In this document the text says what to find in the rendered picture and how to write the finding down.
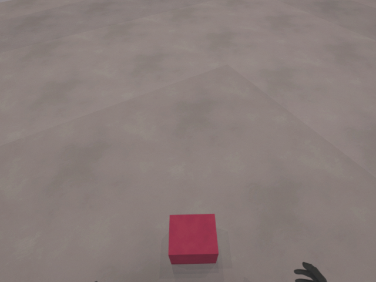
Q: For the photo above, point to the carton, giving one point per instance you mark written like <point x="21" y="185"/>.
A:
<point x="193" y="239"/>

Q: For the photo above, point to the robot right hand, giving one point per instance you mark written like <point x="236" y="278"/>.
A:
<point x="311" y="272"/>

